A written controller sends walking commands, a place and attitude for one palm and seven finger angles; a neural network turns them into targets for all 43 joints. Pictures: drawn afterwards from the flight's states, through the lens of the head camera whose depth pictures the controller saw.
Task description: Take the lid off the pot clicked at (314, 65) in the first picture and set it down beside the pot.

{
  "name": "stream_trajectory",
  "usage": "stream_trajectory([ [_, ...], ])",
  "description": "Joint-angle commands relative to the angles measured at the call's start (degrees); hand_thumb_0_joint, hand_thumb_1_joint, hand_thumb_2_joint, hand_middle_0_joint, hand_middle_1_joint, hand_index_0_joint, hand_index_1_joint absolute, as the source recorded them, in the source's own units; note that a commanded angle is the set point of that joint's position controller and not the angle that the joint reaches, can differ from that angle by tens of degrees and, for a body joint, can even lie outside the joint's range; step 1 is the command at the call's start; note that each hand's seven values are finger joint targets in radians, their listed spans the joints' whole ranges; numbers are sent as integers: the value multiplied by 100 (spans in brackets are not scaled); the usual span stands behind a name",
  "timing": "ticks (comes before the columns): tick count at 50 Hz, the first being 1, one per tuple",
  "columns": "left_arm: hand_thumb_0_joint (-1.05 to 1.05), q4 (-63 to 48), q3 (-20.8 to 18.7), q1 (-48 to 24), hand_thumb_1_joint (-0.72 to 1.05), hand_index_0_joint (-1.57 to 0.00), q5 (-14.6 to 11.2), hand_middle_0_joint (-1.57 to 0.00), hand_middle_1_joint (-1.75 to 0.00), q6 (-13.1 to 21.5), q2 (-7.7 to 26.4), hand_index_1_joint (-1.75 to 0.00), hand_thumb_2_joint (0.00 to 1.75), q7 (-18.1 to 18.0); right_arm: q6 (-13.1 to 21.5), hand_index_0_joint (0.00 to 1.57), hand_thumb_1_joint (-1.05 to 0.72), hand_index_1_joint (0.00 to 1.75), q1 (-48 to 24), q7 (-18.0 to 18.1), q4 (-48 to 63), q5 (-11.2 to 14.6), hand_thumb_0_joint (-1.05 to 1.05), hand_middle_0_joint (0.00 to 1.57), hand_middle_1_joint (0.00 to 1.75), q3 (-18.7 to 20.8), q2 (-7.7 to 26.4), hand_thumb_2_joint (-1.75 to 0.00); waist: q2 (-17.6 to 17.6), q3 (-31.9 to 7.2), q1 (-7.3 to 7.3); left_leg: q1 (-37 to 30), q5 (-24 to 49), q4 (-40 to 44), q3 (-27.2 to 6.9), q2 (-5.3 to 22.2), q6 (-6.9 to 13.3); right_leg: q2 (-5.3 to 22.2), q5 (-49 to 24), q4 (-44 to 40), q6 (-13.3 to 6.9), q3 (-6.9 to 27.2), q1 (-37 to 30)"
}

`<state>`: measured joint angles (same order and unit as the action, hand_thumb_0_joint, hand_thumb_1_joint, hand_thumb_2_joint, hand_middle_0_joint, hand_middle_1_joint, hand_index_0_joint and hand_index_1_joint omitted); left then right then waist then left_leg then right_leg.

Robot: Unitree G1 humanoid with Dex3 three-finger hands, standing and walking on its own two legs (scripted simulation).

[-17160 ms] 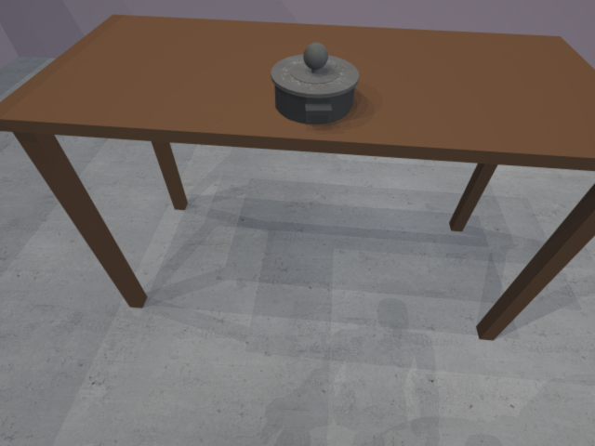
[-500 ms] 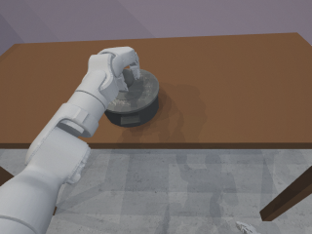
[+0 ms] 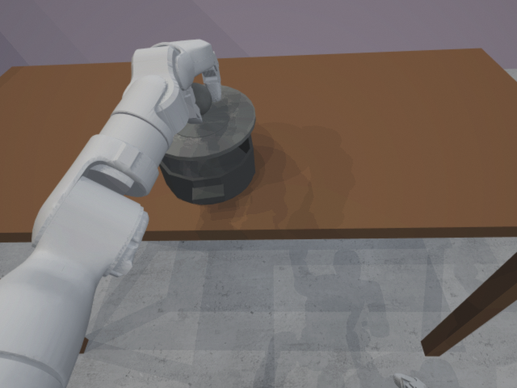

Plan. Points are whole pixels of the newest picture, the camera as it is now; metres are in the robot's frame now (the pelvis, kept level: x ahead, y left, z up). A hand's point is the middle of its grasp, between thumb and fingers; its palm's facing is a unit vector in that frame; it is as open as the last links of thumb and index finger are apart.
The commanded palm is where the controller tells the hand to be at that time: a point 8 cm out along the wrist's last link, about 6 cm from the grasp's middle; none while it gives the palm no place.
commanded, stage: lift the lid straight up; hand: left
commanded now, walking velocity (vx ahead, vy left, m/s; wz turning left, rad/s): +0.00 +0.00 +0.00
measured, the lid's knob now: (195, 99) +0.49 +0.10 +0.21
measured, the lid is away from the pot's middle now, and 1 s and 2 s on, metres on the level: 0.00 0.02 0.09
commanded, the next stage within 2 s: move the lid sideways beside the pot in 1.22 s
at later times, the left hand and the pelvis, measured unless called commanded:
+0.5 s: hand (175, 72) +0.47 +0.12 +0.27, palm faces -0.22 -0.07 -0.97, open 7.8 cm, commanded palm +0.46 +0.12 +0.34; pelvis +0.01 +0.01 +0.00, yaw +0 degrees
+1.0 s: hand (166, 36) +0.48 +0.12 +0.32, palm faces -0.12 -0.07 -0.99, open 7.8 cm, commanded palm +0.45 +0.11 +0.38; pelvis +0.02 +0.02 +0.00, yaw +1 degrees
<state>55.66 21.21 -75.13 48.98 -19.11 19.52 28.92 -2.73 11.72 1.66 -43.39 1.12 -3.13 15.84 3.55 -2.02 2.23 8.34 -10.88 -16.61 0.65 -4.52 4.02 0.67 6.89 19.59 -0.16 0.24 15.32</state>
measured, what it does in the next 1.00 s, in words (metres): stands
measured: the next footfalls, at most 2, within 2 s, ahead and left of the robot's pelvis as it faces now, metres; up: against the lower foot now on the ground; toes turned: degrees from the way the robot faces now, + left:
none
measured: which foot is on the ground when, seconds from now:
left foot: down 0.00-1.00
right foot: down 0.00-1.00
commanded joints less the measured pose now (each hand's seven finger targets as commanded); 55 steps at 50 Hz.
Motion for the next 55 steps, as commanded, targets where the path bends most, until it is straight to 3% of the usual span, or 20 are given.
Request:
stream_trajectory([
  [1,0,-1086,-489,-4069,70,-82,277,-85,-105,24,1309,-105,89,-331,270,20,-90,30,-332,28,656,17,0,20,30,212,614,-90,-753,-2313,20,-409,1502,69,-201,-3,-86,-258,-966,-60,-247,-36,-1229],
  [5,0,-1294,-845,-4348,70,-82,301,-85,-105,61,1820,-105,89,-339,294,20,-90,30,-334,48,706,-5,0,20,30,200,634,-90,-805,-2696,-76,-276,1583,72,-176,-22,-28,-207,-1221,23,-233,44,-1648],
  [7,0,-1338,-492,-4065,70,-82,198,-85,-105,51,1343,-105,89,-311,277,20,-90,30,-401,26,766,13,0,20,30,240,664,-90,-505,-2621,-58,-447,1958,-15,-182,4,-87,-232,-1344,9,-271,-25,-1439],
  [9,0,-1087,-487,-4091,70,-82,318,-85,-105,5,1352,-105,89,-262,296,20,-90,30,-312,23,691,9,0,20,30,235,642,-90,-756,-2412,-21,-418,1838,25,-181,17,-69,-243,-1175,-48,-245,-17,-1310],
  [11,0,-1204,-645,-4063,70,-82,306,-85,-105,-32,1533,-105,89,-243,266,20,-90,30,-303,-3,708,34,0,20,30,228,674,-90,-764,-2358,-61,-388,1844,76,-166,6,-63,-238,-1208,-48,-249,-28,-1354],
  [13,0,-1706,-969,-4327,70,-82,329,-85,-105,-3,1945,-105,89,-252,288,20,-90,30,-279,-9,783,-18,0,20,30,239,698,-90,-627,-2892,-133,-566,2273,24,-192,1,-88,-232,-1490,-23,-241,48,-1621],
  [15,0,-1593,-653,-4279,70,-82,302,-85,-105,-43,1538,-105,89,-215,294,20,-90,30,-333,-18,804,8,0,20,30,228,629,-90,-653,-2734,-87,-595,2330,-23,-175,20,-69,-215,-1500,9,-240,1,-1512],
  [18,0,-1630,-772,-4213,70,-82,338,-85,-105,-114,1728,-105,89,-171,242,20,-90,30,-299,-28,798,20,0,20,30,240,697,-90,-771,-2623,-83,-598,2453,8,-175,21,-94,-249,-1497,-75,-234,2,-1435],
  [22,0,-1595,-466,-4080,70,-82,182,-85,-105,-194,1313,-105,89,-133,207,20,-90,30,-443,-42,856,62,0,20,30,237,711,-90,-532,-2348,-69,-705,2530,-17,-207,38,-137,-259,-1389,-102,-273,-97,-1180],
  [28,0,-1939,-556,-4918,70,-82,324,-85,-105,-200,1490,-105,89,-137,276,20,-90,30,-371,-37,786,25,0,20,30,213,674,-90,-509,-2749,8,-1036,2670,7,-322,28,-242,-287,-1250,-146,-273,-69,-1101],
  [32,0,-1522,-376,-4573,70,-82,227,-85,-105,-269,1150,-105,89,-140,253,20,-90,30,-444,-47,769,50,0,20,30,208,696,-90,-420,-2460,0,-1033,2788,-40,-349,75,-305,-296,-1153,-163,-306,-153,-895],
  [33,0,-1769,-585,-4978,70,-82,337,-85,-105,-232,1462,-105,89,-133,288,20,-90,30,-382,-41,736,13,0,20,30,208,677,-90,-576,-2700,-9,-1054,2729,33,-354,44,-294,-285,-1174,-169,-287,-92,-1061],
  [37,0,-1188,-536,-4448,70,-82,279,-85,-105,-338,1305,-105,89,-110,170,20,-90,30,-424,-36,732,44,0,20,30,189,713,-90,-591,-2321,-40,-786,2836,8,-288,56,-278,-255,-1319,-165,-302,-150,-1061],
  [38,0,-1380,-699,-4795,70,-82,386,-85,-105,-314,1575,-105,89,-95,181,20,-90,30,-356,-33,707,23,0,20,30,181,685,-90,-784,-2564,-37,-789,2801,66,-312,40,-273,-252,-1317,-161,-278,-82,-1204],
  [42,0,-1477,-465,-4638,70,-82,299,-85,-105,-365,1238,-105,89,-93,144,20,-90,30,-447,-72,814,46,0,20,30,186,696,-90,-444,-2571,-59,-1011,3257,-41,-337,107,-338,-257,-1354,-142,-303,-137,-1047],
  [43,0,-1795,-528,-5095,70,-82,383,-85,-105,-324,1356,-105,89,-74,192,20,-90,30,-392,-81,824,16,0,20,30,192,660,-90,-511,-2844,-45,-1103,3188,-11,-348,82,-320,-253,-1304,-165,-279,-70,-1111],
  [47,0,-1811,-610,-4735,70,-82,316,-85,-105,-398,1437,-105,89,-54,204,20,-90,30,-434,-100,905,18,0,20,30,213,704,-90,-458,-2897,-137,-1146,3620,-130,-334,106,-325,-253,-1561,-118,-301,-115,-1223],
  [48,0,-2195,-682,-5257,70,-82,404,-85,-105,-352,1608,-105,89,-31,243,20,-90,30,-383,-101,900,9,0,20,30,195,664,-90,-549,-3160,-109,-1201,3640,-74,-365,83,-337,-251,-1553,-120,-278,-54,-1309],
  [52,0,-1645,-479,-4503,70,-82,252,-85,-105,-509,1168,-105,89,30,212,20,-90,30,-423,-146,897,54,0,20,30,206,693,-90,-534,-2493,-141,-1080,3690,-87,-332,127,-347,-266,-1463,-180,-291,-145,-1064],
  [55,0,-1268,-586,-4350,70,-82,342,-85,-105,-582,1241,-105,89,68,139,20,-90,30,-382,-127,841,51,0,20,30,161,667,-90,-942,-2136,-145,-699,3151,30,-281,100,-242,-226,-1344,-164,-273,-144,-1103],
])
